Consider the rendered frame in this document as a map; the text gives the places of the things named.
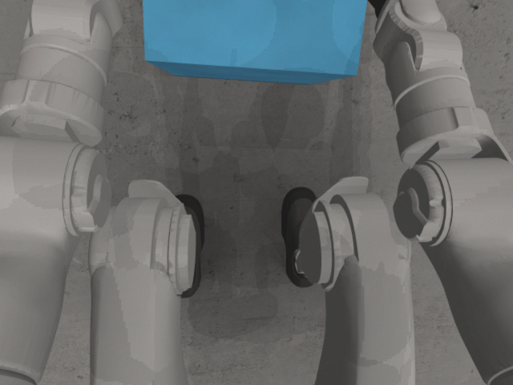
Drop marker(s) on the robot left upper arm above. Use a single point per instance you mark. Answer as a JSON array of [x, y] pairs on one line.
[[51, 193]]

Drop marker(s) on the robot right forearm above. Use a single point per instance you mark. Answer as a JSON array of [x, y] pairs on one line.
[[430, 89]]

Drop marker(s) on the robot left forearm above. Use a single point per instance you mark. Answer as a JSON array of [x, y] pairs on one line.
[[57, 92]]

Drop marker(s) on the robot right upper arm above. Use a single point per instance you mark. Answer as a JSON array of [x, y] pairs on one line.
[[461, 213]]

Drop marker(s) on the left robot foot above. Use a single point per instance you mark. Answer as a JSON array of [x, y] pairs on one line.
[[193, 207]]

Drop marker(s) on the carton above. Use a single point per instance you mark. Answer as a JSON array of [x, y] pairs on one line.
[[275, 41]]

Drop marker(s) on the right robot hand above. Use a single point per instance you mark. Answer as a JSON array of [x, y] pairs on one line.
[[377, 4]]

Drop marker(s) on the right robot thigh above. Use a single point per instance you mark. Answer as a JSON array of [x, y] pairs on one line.
[[369, 326]]

